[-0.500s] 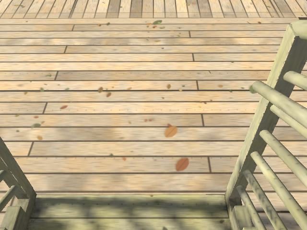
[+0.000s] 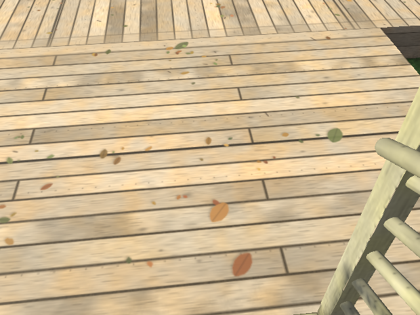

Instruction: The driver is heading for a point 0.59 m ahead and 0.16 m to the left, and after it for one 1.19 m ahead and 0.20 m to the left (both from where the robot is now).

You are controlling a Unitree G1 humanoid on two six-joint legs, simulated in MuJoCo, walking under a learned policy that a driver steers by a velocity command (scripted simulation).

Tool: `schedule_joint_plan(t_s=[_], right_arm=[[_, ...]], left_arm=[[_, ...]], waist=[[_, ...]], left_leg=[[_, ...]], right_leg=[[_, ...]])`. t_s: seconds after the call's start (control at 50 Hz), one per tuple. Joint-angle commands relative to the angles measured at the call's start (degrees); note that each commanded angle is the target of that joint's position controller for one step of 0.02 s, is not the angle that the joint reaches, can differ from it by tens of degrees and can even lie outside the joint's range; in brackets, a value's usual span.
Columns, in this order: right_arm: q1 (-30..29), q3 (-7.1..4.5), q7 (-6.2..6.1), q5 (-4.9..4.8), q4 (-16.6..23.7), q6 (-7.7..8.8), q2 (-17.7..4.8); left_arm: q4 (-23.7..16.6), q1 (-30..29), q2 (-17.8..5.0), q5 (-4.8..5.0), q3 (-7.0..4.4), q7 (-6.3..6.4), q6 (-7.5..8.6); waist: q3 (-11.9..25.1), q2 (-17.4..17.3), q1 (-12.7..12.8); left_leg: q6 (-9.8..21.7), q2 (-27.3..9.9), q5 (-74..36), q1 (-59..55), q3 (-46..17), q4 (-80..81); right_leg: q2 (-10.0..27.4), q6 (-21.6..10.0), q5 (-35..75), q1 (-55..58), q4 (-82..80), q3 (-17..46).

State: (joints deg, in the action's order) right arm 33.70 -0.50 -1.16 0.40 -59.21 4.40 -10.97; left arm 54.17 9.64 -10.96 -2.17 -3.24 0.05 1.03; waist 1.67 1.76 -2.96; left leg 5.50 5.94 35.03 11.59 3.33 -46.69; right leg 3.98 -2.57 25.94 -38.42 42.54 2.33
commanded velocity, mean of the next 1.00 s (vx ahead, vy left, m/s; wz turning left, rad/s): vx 0.50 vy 0.00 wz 0.35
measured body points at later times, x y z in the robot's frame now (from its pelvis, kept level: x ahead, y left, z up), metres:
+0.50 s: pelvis +0.29 -0.03 -0.16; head +0.29 -0.03 +0.29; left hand +0.18 +0.20 -0.30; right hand +0.40 -0.28 -0.29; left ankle +0.46 +0.15 -0.82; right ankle +0.21 -0.11 -0.86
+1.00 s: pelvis +0.56 +0.08 -0.32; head +0.58 +0.09 +0.13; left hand +0.60 +0.36 -0.45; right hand +0.64 -0.17 -0.46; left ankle +0.48 +0.10 -1.03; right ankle +0.78 -0.03 -0.98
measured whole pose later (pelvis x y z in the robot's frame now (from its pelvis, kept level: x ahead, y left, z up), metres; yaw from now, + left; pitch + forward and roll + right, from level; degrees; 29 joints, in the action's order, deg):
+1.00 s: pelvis +0.56 +0.08 -0.32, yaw +22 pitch +1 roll +1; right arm 22.8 -2.7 -0.1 0.3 -56.0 2.9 -11.9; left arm 52.1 6.8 -13.1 -3.2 -3.6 -0.2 1.9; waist -0.9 2.0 -1.9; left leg 7.9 9.8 27.1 13.5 -2.1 -40.6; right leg 6.4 0.5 12.2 -41.6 50.8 3.7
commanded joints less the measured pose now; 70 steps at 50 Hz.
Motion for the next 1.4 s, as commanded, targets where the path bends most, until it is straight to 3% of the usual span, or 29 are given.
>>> schedule_joint_plan(t_s=[0.02,0.08,0.14,0.16,0.2,0.22,0.26,0.32,0.4,0.48,0.54,0.62,0.68,0.7,0.72,0.74,0.76,0.78,0.84,0.88,0.94,1.02,1.16,1.2,1.24,1.28,1.3,1.34,1.4], right_arm=[[0.74,-1.28,-0.22,0.82,2.43,-0.71,-5.49],[1.64,-1.21,-0.89,3.04,2.23,-3.22,-4.98],[1.33,-1.16,-1.59,4.09,1.05,-3.51,-7.55],[-2.79,-1.41,-1.67,2.82,0.84,-3.18,-7.81],[5.27,-1.52,-1.83,-1.55,4.01,-2.05,-3.53],[2.0,-1.96,-2.76,-1.28,5.06,-2.08,-7.07],[-7.73,-3.65,-1.98,2.43,5.56,-3.98,-9.46],[-13.19,-4.23,0.33,1.23,5.56,-4.78,-5.97],[-11.81,-3.77,1.87,2.45,3.43,-7.11,-2.82],[-24.24,-3.94,4.43,1.63,7.01,-3.05,-3.71],[-28.06,-2.57,5.84,1.57,8.68,-3.42,-1.68],[-37.08,-1.89,3.39,1.97,12.77,-3.43,-1.64],[-15.14,-3.43,2.41,2.02,4.26,-2.93,-4.89],[-7.42,-5.19,2.4,2.97,0.82,-3.44,-8.24],[-4.94,-6.32,3.03,3.19,0.62,-3.22,-14.55],[-1.86,-6.55,3.15,0.37,2.98,-3.37,-15.54],[-3.44,-6.27,2.71,0.43,4.99,-3.56,-15.37],[-7.2,-6.08,1.33,0.2,5.69,-4.69,-14.71],[-16.99,-2.97,0.62,0.24,8.63,-2.16,-8.63],[-17.45,-4.53,0.6,0.33,8.99,-1.24,-13.8],[-12.04,-3.64,1.1,-0.29,5.66,-0.37,-7.83],[-11.4,-3.05,0.78,0.46,7.02,-0.58,-6.88],[-1.18,-2.44,-0.83,2.13,5.02,-0.96,-5.05],[-0.95,-2.44,-1.5,2.23,3.86,-1.11,-5.6],[-2.74,-3.02,-1.05,2.51,3.15,-1.48,-7.7],[3.57,-3.67,-0.11,-2.2,2.54,-0.73,-3.62],[2.51,-2.89,-1.73,-3.51,4.84,-0.67,-6.18],[-9.6,-2.51,-1.22,0.66,6.52,-1.41,-7.61],[-14.62,-2.27,1.45,3.29,7.38,-3.3,-4.49]], left_arm=[[-5.38,-8.18,-1.56,0.9,0.36,0.0,1.07],[-7.38,-8.75,-2.57,1.54,0.23,0.34,1.59],[-2.94,6.64,-4.68,1.39,-1.27,1.14,1.64],[1.86,20.67,-7.17,0.82,-2.29,0.36,0.98],[1.12,25.19,-10.34,0.18,-2.54,-1.34,1.75],[0.83,25.36,-10.47,1.97,-2.61,-2.28,1.32],[0.46,19.07,-5.43,1.47,-1.49,-0.31,0.84],[0.96,14.69,-5.18,0.36,0.38,0.09,3.98],[1.95,17.96,-7.89,0.48,-0.52,-0.55,4.67],[2.98,11.71,-4.22,1.57,0.93,0.64,7.14],[3.06,13.29,-5.26,1.14,0.98,1.81,5.52],[8.67,25.27,-5.84,1.04,0.43,2.47,2.44],[7.95,21.62,-11.37,-0.69,-0.66,3.11,1.23],[6.39,19.48,-11.95,0.33,-1.61,2.82,1.86],[4.56,21.16,-6.2,1.1,-0.91,1.86,2.77],[0.06,15.21,-7.21,2.44,-0.57,1.51,3.48],[-2.3,11.89,-8.85,2.25,-1.05,1.32,4.54],[-3.37,8.83,-6.74,0.87,-0.44,1.51,4.59],[-3.38,2.49,-7.59,-1.54,-1.1,1.67,1.3],[-2.04,4.99,-4.53,-3.56,-0.29,1.11,-0.24],[-2.51,2.99,-8.2,-0.01,-1.94,0.34,0.94],[-6.06,-8.23,-4.85,-1.1,-0.7,-1.45,1.4],[-11.42,-16.92,-2.98,1.04,0.67,-2.25,3.34],[-9.77,-13.71,-3.75,1.62,0.47,-2.03,3.41],[-2.34,7.16,-8.76,1.59,-1.72,-1.37,3.05],[3.82,25.67,-13.84,0.35,-2.65,-2.33,3.3],[4.16,26.72,-15.21,1.34,-3.34,-2.64,4.03],[0.39,17.2,-7.32,1.73,-1.62,-0.88,3.93],[1.85,14.0,-5.04,-0.43,0.32,0.65,4.67]], waist=[[-9.42,-4.3,-2.82],[-11.57,-5.27,-5.06],[-7.87,-0.04,0.34],[-1.26,-3.18,7.42],[10.85,10.69,4.43],[14.47,7.71,7.62],[0.6,2.27,6.26],[-11.26,-0.13,0.94],[-5.8,3.64,-0.12],[-6.69,0.11,0.34],[-9.45,1.26,3.46],[-14.65,1.26,11.33],[-2.92,-3.33,0.79],[1.58,-8.39,-3.13],[2.85,-20.66,-0.98],[13.19,-13.96,-5.85],[13.89,-8.21,-5.92],[9.61,-10.25,-2.71],[-6.15,2.1,4.13],[-1.91,0.31,5.54],[-2.02,-4.41,3.75],[-4.43,-2.56,0.78],[-11.52,-5.99,-7.07],[-11.34,-4.54,-6.01],[-4.56,-1.79,5.08],[10.36,8.29,6.82],[17.85,11.65,8.01],[11.47,3.27,9.08],[1.51,1.48,2.59]], left_leg=[[7.77,-11.81,-17.0,6.15,-13.99,8.62],[8.27,-12.12,-28.32,-2.01,-16.1,2.65],[8.32,-11.33,-44.98,-2.85,-12.59,-17.73],[7.88,-10.47,-47.84,5.6,-11.68,-32.56],[3.12,-1.37,16.93,38.08,-6.59,-69.05],[3.13,-4.77,10.46,47.25,-8.12,-63.86],[0.85,-8.29,-4.89,47.58,-7.7,-53.81],[-3.53,-9.62,-24.09,29.6,-11.13,-25.02],[-2.94,-8.95,-34.73,30.34,-8.0,-25.59],[-0.56,-5.91,-74.01,13.94,-5.17,3.11],[0.45,-6.97,-73.34,15.39,-4.58,7.88],[1.1,-9.62,-58.01,21.92,-2.87,23.21],[3.05,-5.08,-46.57,-2.15,3.77,27.99],[2.99,-4.76,-47.06,-16.29,4.03,28.31],[9.1,-14.02,-83.21,-37.19,-7.35,4.47],[15.02,-21.76,-86.74,-48.75,-21.16,2.59],[17.71,-25.85,-58.84,-45.04,-28.72,12.64],[19.32,-27.66,-25.84,-33.93,-37.46,20.42],[15.22,-19.05,-32.87,6.15,-29.18,23.31],[15.14,-17.6,-47.11,11.84,-25.16,24.45],[11.58,-12.61,-37.69,2.75,-22.33,18.66],[10.47,-9.25,-10.21,7.95,-24.05,14.4],[8.35,-6.48,-26.01,-1.08,-23.91,0.89],[7.2,-6.59,-30.51,-1.16,-24.32,-3.05],[6.85,-6.08,-38.83,1.96,-20.81,-24.55],[0.54,6.48,15.39,28.91,-9.86,-65.89],[-0.54,3.78,13.15,41.95,-9.14,-73.04],[-0.65,-2.48,0.75,49.01,-9.03,-61.2],[-0.2,-4.43,-10.29,38.4,-9.74,-49.54]], right_leg=[[-0.85,0.63,-2.1,2.24,-8.44,-2.36],[0.01,-0.83,-10.05,4.45,-17.26,-1.92],[-1.36,-2.66,-11.36,21.78,-28.4,-6.35],[0.32,-3.67,-3.61,40.41,-25.23,-5.5],[17.76,-8.54,28.87,71.54,1.11,9.53],[21.47,-13.31,3.66,74.47,-4.99,15.23],[18.96,-14.84,-36.17,50.11,-19.63,17.73],[13.25,-8.13,-21.89,15.29,-21.75,5.25],[13.67,-9.7,-22.6,17.71,-18.14,4.31],[6.38,-2.42,-46.49,8.6,-14.22,-6.97],[8.69,-2.61,-45.34,15.05,-8.69,-7.31],[12.19,-5.45,-30.28,31.64,4.4,-6.68],[11.42,-7.31,-15.93,30.69,33.0,-8.61],[6.7,-5.49,-28.77,21.29,50.97,-12.19],[-0.65,-2.51,-75.16,-9.55,76.75,-11.64],[0.05,-2.1,-71.17,-22.94,79.62,-5.78],[1.6,-0.82,-62.83,-27.95,68.98,-1.83],[2.57,1.39,-59.56,-28.74,62.08,-0.68],[4.37,6.26,-42.5,-9.13,29.37,1.41],[2.66,6.87,-38.5,3.28,23.56,-1.64],[4.13,3.16,-16.62,-5.05,14.12,2.36],[0.88,1.72,-1.46,-0.28,1.37,1.33],[-1.01,1.26,-6.54,-1.04,-16.38,-0.89],[0.3,0.18,-6.38,7.72,-22.73,-0.51],[1.75,-2.25,-5.76,28.35,-28.71,-0.33],[15.57,-6.13,40.7,65.9,-2.95,8.88],[21.65,-12.3,44.53,75.86,0.27,17.83],[17.84,-13.12,1.13,60.24,-11.97,17.48],[16.04,-12.76,-1.85,29.88,-18.75,17.35]])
